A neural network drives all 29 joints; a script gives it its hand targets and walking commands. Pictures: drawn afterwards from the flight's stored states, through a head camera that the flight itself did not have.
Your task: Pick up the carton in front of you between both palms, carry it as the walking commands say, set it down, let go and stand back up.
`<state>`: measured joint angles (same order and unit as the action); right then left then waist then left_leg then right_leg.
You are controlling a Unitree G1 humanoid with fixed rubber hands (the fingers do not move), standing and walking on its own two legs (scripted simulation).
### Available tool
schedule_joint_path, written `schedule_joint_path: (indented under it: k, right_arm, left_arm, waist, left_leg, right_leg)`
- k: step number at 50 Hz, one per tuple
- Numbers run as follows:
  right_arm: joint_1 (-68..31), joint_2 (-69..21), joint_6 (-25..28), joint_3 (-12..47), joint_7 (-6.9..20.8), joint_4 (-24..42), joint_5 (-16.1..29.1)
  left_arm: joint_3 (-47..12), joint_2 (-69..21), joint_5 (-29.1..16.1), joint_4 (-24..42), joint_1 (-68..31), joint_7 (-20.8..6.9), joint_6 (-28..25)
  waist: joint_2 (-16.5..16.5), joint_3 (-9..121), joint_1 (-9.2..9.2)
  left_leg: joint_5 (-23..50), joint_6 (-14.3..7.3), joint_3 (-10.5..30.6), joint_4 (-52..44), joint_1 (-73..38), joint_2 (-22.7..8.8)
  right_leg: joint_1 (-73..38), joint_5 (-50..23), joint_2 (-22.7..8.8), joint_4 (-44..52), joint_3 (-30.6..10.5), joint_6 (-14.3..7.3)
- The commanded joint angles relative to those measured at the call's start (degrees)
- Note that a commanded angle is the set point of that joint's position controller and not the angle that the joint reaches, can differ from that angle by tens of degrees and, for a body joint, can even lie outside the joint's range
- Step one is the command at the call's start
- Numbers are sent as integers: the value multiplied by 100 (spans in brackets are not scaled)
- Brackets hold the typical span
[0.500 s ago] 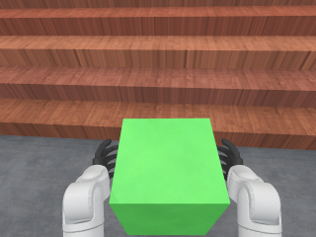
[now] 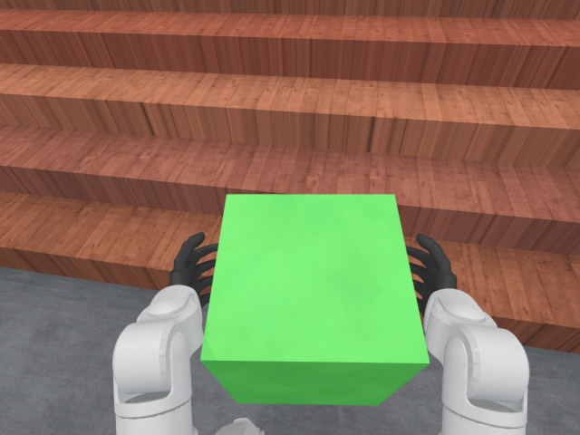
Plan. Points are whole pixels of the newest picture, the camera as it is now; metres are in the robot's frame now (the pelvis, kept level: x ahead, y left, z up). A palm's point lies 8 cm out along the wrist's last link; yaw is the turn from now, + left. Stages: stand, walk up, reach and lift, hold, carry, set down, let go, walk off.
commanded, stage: carry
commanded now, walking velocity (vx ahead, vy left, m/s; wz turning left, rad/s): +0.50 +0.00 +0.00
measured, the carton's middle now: (308, 308) +0.27 +0.01 +0.04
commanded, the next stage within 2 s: none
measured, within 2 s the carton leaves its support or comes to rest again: neither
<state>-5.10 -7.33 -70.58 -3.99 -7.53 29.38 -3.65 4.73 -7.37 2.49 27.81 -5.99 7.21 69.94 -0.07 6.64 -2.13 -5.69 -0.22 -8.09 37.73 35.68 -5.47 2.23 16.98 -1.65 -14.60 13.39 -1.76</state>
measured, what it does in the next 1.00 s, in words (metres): walks ahead: left foot, then right foot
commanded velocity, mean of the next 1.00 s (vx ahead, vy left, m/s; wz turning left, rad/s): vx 0.50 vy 0.00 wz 0.00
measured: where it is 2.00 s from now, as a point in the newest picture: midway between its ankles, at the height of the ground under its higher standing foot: (285, 109)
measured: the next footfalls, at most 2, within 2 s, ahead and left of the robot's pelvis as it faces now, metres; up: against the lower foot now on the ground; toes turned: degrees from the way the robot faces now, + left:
left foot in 0.12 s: +0.28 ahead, +0.11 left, +0.00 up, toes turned +10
right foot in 0.58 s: +0.55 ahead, -0.07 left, +0.00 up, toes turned -8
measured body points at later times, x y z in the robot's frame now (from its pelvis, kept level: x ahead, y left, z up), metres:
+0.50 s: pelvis +0.32 +0.03 -0.01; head +0.36 +0.03 +0.44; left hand +0.70 +0.16 +0.14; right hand +0.68 -0.14 +0.14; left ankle +0.24 +0.10 -0.75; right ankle +0.45 -0.10 -0.70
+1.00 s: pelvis +0.66 +0.04 +0.00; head +0.73 +0.01 +0.44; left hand +1.04 +0.19 +0.15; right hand +1.04 -0.11 +0.13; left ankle +0.80 +0.15 -0.49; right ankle +0.51 -0.06 -0.74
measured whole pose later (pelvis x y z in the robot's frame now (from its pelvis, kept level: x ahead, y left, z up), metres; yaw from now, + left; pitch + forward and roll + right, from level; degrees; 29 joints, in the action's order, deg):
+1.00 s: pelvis +0.66 +0.04 +0.00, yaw -2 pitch +5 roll +3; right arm -38.1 -6.0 -70.6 -16.4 -9.5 14.7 -3.2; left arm 16.4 -3.6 -2.0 11.0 -38.6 10.8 68.7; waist -0.3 -3.7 -4.9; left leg -34.1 -7.4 -5.7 102.0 73.8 -4.0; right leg -0.4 19.4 -4.0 -14.8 5.1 -0.2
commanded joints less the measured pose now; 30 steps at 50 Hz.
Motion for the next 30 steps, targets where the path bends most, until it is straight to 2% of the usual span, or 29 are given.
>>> schedule_joint_path:
  k: [1, 3, 4, 5, 6, 7, 8, 9, 10, 11, 12, 13, 16, 20, 24, 25, 26, 27, 28, 29, 30]
  right_arm:
    - [-2818, -4444, 14, 3798, 802, 503, 1800]
    - [-3197, -4149, -92, 3746, 745, 614, 1930]
    - [-3348, -3960, -148, 3672, 709, 591, 1961]
    - [-3448, -3741, -202, 3562, 666, 492, 1956]
    - [-3481, -3487, -253, 3431, 618, 329, 1920]
    - [-3574, -3243, -313, 3306, 569, 247, 1870]
    - [-3819, -3023, -341, 3224, 514, 69, 1855]
    - [-3975, -3195, -375, 3240, 489, 6, 1992]
    - [-4325, -3325, -383, 3266, 488, 86, 2111]
    - [-4631, -3562, -381, 3337, 503, 86, 2227]
    - [-4938, -3740, -356, 3391, 524, 89, 2323]
    - [-5223, -3864, -323, 3413, 544, 43, 2397]
    - [-5730, -3923, -226, 3344, 572, -361, 2414]
    - [-6134, -3754, -161, 3055, 507, -1024, 2261]
    - [-6539, -3621, -134, 2629, 369, -1702, 2057]
    - [-6682, -3614, -120, 2518, 344, -1852, 2034]
    - [-6805, -3655, -112, 2462, 326, -1982, 2024]
    - [-6963, -3691, -113, 2396, 306, -2080, 2015]
    - [-7043, -3735, -123, 2320, 278, -2207, 1975]
    - [-7243, -3745, -141, 2244, 252, -2272, 1934]
    - [-7340, -3793, -186, 2132, 226, -2445, 1848]
  left_arm:
    - [-3909, -4286, -2070, 684, -2750, -1010, 61]
    - [-3779, -3997, -2049, 730, -3026, -898, 151]
    - [-3712, -3825, -2024, 721, -3177, -831, 205]
    - [-3644, -3633, -1994, 677, -3337, -755, 265]
    - [-3558, -3417, -1945, 610, -3486, -673, 328]
    - [-3455, -3191, -1889, 525, -3706, -589, 389]
    - [-3440, -3279, -1947, 466, -3881, -519, 458]
    - [-3397, -3221, -2017, 400, -4214, -472, 487]
    - [-3360, -3403, -2064, 356, -4486, -439, 492]
    - [-3287, -3558, -2071, 263, -4672, -419, 473]
    - [-3235, -3683, -2037, 113, -4807, -407, 442]
    - [-3204, -3736, -1962, -10, -4922, -393, 405]
    - [-3094, -3729, -1729, -457, -5296, -339, 307]
    - [-2908, -3667, -1607, -1005, -5820, -249, 235]
    - [-2620, -3601, -1607, -1609, -6380, -195, 222]
    - [-2556, -3587, -1600, -1743, -6533, -186, 223]
    - [-2478, -3601, -1619, -1863, -6700, -181, 219]
    - [-2403, -3631, -1629, -1997, -6818, -178, 214]
    - [-2326, -3676, -1643, -2119, -6968, -183, 221]
    - [-2219, -3693, -1661, -2263, -6967, -197, 229]
    - [-2120, -3675, -1692, -2457, -7045, -206, 237]
  waist:
    - [874, 349, 39]
    - [928, 307, 41]
    - [943, 455, 84]
    - [829, 720, 220]
    - [529, 1160, 394]
    - [-109, 1658, 619]
    - [-1729, 2077, 534]
    - [-1684, 1849, 625]
    - [-1336, 1787, 620]
    - [-591, 1799, 611]
    - [-264, 1709, 532]
    - [-294, 1771, 421]
    - [-497, 1731, 369]
    - [-576, 1458, 457]
    - [-633, 1271, 593]
    - [-854, 1392, 518]
    - [-921, 1454, 381]
    - [-857, 1626, 177]
    - [-581, 2064, -214]
    - [-172, 2300, -501]
    - [955, 2225, -444]
  left_leg:
    - [383, -105, -323, -504, -34, 205]
    - [425, -244, -416, -671, -389, 279]
    - [311, -299, -552, -701, -811, 408]
    - [167, -309, -803, -887, -1608, 655]
    - [-247, -309, -853, -960, -2838, 789]
    - [-1306, -394, 561, -1064, -3996, -248]
    - [-2152, -1299, 3568, -1893, -5244, -1757]
    - [-1566, -1459, 4032, -2351, -5066, -1768]
    - [-752, -1455, 3416, -2087, -4851, -1676]
    - [-195, -1335, 2880, -1911, -4531, -1540]
    - [62, -1191, 2366, -1903, -4044, -1437]
    - [-59, -1056, 1987, -1989, -3766, -1322]
    - [172, -1085, 1337, -2125, -3543, -1139]
    - [1064, -1111, 720, -2089, -3796, -874]
    - [2048, -943, 203, -1694, -3895, -537]
    - [2351, -934, 44, -1434, -3810, -550]
    - [2949, -851, -49, -1064, -3763, -511]
    - [3409, -721, -234, -461, -3691, -441]
    - [3300, -565, -451, 585, -3404, -280]
    - [2028, -425, -321, 1680, -2386, -56]
    - [-1231, -295, -25, 2691, -966, 360]
  right_leg:
    - [-616, -2403, -1183, 287, -590, -460]
    - [-668, -2810, -1181, -11, -458, -422]
    - [-682, -3428, -1144, -439, -329, -384]
    - [-519, -3892, -999, -1227, -50, -283]
    - [-15, -3613, -726, -2376, 105, -155]
    - [1004, -2051, -576, -3865, -59, -22]
    - [3062, 304, 274, -5572, -411, 179]
    - [3768, 1098, 280, -6414, -1138, 49]
    - [4028, 938, 3, -6783, -1359, -124]
    - [4030, 558, -201, -6637, -1455, -218]
    - [3885, 267, -366, -6281, -1501, -256]
    - [3684, 74, -450, -5956, -1496, -234]
    - [3687, -129, -370, -5259, -1209, -156]
    - [3945, -697, -313, -3805, -859, -40]
    - [3458, -1310, 51, -2308, -439, -129]
    - [3078, -1394, 178, -2366, -335, -216]
    - [2739, -1434, 269, -2154, -330, -286]
    - [2151, -1550, 475, -1895, -142, -329]
    - [1012, -1830, 556, -1451, 53, -406]
    - [-323, -1849, 202, -1301, -441, -366]
    - [-1301, -3721, -1111, -1610, -2247, -495]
